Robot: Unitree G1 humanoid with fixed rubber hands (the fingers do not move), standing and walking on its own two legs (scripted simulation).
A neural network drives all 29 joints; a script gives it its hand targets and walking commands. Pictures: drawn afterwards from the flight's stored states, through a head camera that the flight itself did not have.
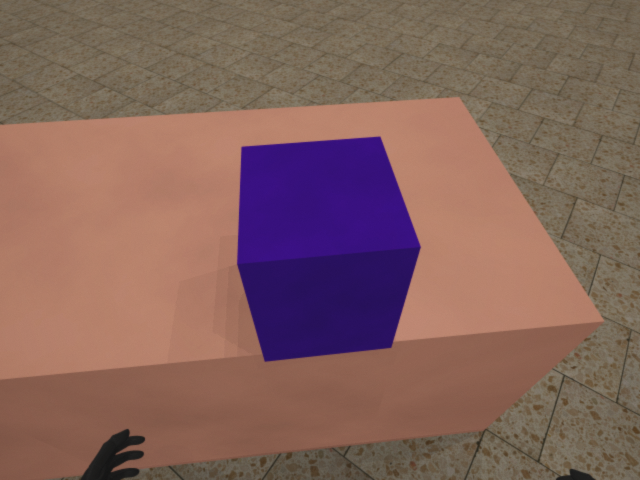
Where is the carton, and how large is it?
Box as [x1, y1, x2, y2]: [237, 137, 420, 361]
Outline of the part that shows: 380,137 241,147 237,264 265,361 385,348 391,346 420,246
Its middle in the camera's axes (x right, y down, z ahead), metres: +0.00 +0.02 +0.58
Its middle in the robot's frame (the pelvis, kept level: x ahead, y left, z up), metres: +0.44 +0.01 +0.02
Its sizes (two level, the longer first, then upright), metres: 0.210 0.200 0.250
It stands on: a pedestal, 0.65 m high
